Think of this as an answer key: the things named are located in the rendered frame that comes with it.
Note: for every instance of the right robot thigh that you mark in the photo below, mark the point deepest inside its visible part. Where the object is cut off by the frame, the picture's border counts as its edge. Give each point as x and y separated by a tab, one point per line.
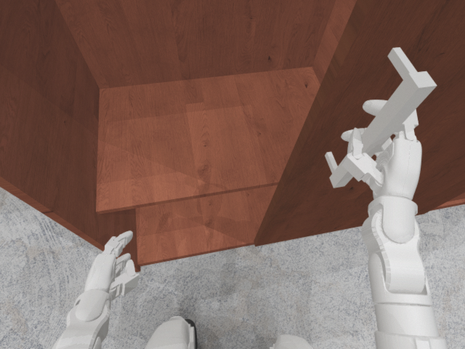
291	342

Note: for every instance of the left robot hand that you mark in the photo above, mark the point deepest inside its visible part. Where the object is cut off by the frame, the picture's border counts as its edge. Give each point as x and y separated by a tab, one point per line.
106	269

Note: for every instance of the handle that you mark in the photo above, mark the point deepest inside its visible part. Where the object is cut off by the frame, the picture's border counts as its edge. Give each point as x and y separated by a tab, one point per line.
413	90

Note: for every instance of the left robot forearm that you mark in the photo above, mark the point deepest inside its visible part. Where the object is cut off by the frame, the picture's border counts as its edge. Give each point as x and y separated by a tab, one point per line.
87	322

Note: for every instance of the left robot thigh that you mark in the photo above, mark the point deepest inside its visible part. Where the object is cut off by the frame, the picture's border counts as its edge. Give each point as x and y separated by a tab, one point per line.
176	334

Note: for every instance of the right robot forearm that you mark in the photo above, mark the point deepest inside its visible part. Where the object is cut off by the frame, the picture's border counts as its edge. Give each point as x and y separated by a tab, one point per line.
399	284

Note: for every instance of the right robot hand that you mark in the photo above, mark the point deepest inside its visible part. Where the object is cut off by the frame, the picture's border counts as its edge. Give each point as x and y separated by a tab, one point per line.
399	159

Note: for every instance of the robot thigh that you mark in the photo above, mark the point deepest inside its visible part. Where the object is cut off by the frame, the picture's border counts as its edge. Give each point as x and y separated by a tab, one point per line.
176	334
291	342

